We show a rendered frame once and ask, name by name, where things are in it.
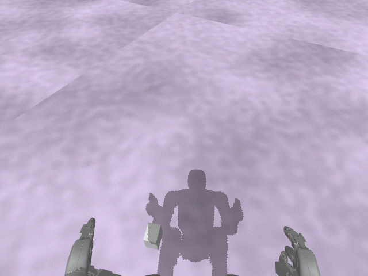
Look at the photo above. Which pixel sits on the right robot hand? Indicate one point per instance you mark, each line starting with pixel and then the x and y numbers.
pixel 303 259

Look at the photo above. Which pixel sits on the left robot hand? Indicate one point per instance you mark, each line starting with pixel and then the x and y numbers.
pixel 79 259

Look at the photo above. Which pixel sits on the carton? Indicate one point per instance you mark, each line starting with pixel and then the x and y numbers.
pixel 153 236

